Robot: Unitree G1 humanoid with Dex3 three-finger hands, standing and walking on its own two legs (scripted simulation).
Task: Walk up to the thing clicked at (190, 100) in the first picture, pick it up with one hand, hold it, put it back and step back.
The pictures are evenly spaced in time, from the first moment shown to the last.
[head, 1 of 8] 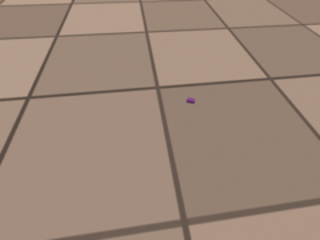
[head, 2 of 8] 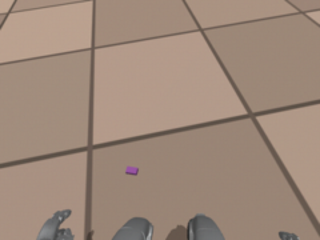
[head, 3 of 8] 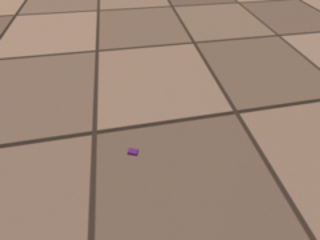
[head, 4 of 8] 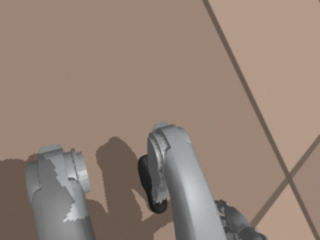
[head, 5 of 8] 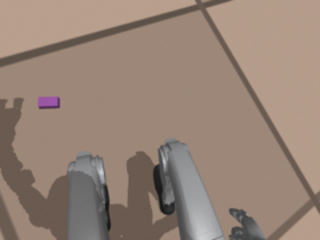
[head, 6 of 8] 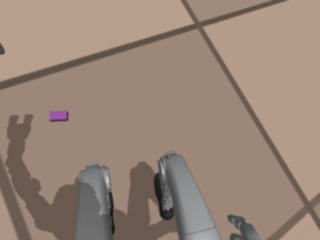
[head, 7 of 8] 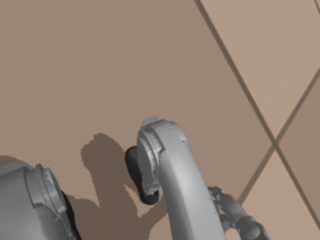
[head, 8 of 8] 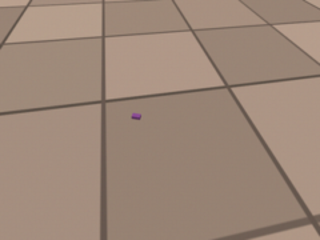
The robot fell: no
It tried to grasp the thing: yes
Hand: left
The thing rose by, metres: 0.00
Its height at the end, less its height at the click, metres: +0.00
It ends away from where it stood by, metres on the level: 0.01
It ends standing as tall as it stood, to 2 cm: yes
